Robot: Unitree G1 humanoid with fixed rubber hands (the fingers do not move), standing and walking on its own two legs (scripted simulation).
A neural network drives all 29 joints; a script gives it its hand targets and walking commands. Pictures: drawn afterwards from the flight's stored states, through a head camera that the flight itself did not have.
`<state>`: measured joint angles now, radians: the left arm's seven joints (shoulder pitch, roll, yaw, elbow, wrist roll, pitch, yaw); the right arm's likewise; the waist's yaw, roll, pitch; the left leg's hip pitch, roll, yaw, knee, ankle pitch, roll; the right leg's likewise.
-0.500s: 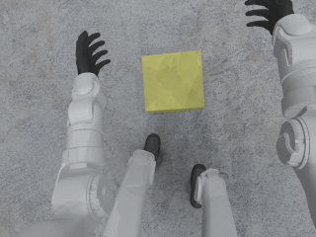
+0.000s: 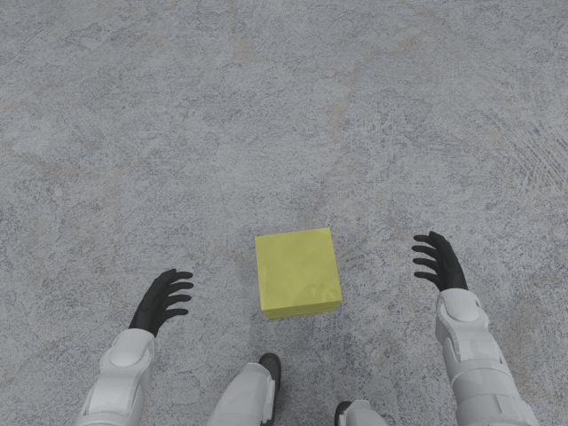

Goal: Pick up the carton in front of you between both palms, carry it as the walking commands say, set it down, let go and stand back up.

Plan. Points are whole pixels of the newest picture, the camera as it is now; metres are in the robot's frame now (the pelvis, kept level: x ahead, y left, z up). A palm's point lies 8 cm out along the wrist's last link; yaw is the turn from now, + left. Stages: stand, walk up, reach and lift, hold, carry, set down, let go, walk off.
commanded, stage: let go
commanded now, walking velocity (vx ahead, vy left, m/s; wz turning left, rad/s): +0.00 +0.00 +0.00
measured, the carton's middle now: (297, 276) +0.44 +0.05 -0.61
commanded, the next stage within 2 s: stand in 0.90 s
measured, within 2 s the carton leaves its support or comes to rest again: neither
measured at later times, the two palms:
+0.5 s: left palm (146, 358) +0.19 +0.21 -0.03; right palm (540, 391) +0.22 -0.25 -0.03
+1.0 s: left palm (114, 376) +0.17 +0.25 -0.05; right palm (546, 415) +0.19 -0.26 -0.04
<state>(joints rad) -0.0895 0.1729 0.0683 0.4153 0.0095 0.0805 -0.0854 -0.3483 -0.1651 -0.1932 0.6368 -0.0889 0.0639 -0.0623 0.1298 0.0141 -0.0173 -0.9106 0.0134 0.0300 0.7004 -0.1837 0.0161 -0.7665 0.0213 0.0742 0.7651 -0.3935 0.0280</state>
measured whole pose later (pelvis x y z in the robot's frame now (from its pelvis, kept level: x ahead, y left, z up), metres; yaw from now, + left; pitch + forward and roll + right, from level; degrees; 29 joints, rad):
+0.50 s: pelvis +0.04 -0.03 +0.04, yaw +2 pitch +0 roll +1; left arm 0.23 0.23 0.04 0.40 -0.01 0.08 -0.06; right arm 0.19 -0.19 -0.05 0.46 -0.01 0.05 0.05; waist 0.01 -0.04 0.07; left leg -0.27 -0.01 0.00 0.42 -0.16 -0.02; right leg -0.10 0.00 0.04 0.46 -0.36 -0.01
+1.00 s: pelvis +0.03 -0.02 +0.03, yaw +3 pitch -1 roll +0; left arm 0.24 0.29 0.04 0.49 0.05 0.11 0.01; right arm 0.20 -0.24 -0.03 0.60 -0.05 0.05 0.01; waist 0.01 -0.05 0.02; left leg -0.31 0.00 -0.01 0.54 -0.22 -0.01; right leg -0.11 0.01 0.03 0.52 -0.39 0.00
